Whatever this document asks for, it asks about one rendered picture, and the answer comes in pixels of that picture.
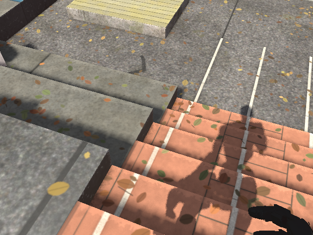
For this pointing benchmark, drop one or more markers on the robot right hand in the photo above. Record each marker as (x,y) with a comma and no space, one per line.
(281,217)

